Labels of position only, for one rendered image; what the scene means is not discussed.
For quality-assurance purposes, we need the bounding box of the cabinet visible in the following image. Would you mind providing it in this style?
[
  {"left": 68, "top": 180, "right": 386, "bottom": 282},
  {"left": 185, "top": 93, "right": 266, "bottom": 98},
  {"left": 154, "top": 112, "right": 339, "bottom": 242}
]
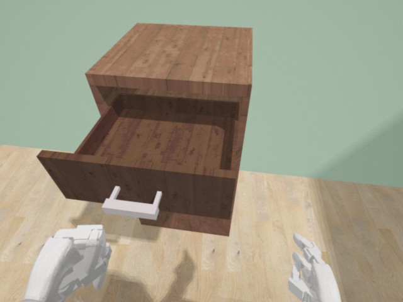
[{"left": 85, "top": 23, "right": 253, "bottom": 237}]

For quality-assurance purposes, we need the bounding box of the drawer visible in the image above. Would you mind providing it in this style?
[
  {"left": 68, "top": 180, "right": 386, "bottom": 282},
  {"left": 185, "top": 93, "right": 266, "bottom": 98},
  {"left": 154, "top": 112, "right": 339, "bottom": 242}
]
[{"left": 37, "top": 93, "right": 240, "bottom": 220}]

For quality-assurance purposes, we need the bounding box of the robot left hand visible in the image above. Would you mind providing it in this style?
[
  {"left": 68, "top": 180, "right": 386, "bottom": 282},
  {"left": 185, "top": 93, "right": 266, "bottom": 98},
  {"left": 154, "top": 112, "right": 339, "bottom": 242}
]
[{"left": 24, "top": 225, "right": 112, "bottom": 302}]

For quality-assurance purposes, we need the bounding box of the robot right hand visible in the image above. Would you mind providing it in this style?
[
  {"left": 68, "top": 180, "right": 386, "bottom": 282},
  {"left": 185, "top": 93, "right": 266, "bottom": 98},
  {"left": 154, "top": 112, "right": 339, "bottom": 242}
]
[{"left": 288, "top": 233, "right": 341, "bottom": 302}]

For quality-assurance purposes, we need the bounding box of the handle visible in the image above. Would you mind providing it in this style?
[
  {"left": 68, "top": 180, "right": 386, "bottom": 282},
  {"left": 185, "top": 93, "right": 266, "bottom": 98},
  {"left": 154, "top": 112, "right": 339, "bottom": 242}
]
[{"left": 102, "top": 186, "right": 162, "bottom": 220}]

